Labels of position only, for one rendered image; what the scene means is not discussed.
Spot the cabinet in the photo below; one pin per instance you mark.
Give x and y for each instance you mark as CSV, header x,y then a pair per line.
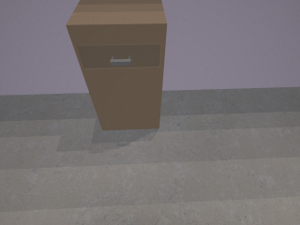
x,y
124,98

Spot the handle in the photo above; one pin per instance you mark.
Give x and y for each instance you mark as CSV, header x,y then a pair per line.
x,y
120,62

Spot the drawer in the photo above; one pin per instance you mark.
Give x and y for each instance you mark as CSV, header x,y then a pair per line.
x,y
145,55

